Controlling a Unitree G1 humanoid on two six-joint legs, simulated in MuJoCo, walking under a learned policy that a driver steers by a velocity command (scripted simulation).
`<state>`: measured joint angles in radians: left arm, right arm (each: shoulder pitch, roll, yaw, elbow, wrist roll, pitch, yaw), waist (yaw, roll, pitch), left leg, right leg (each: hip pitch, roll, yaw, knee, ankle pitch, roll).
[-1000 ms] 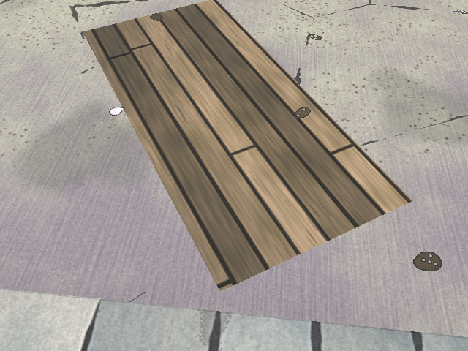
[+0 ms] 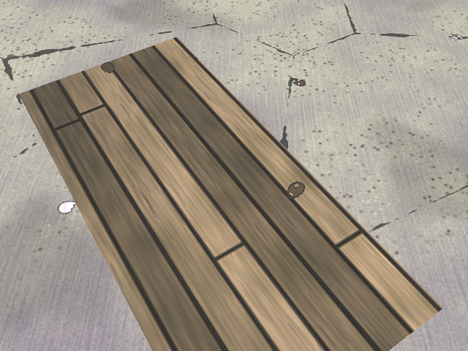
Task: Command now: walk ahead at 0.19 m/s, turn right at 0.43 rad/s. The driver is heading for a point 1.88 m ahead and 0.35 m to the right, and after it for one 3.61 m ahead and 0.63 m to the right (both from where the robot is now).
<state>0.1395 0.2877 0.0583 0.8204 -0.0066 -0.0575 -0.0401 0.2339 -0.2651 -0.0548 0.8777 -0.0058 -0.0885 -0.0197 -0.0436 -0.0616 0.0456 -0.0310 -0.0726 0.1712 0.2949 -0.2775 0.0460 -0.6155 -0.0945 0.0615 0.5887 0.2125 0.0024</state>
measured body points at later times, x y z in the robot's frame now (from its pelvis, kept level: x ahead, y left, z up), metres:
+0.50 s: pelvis +0.14 -0.02 -0.04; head +0.17 -0.06 +0.40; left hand +0.35 +0.22 -0.13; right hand +0.23 -0.32 -0.16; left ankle +0.24 +0.15 -0.73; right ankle +0.18 -0.11 -0.78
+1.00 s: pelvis +0.18 +0.01 -0.05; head +0.19 +0.00 +0.40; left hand +0.39 +0.21 -0.16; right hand +0.22 -0.26 -0.17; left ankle +0.22 +0.12 -0.78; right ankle +0.16 -0.12 -0.78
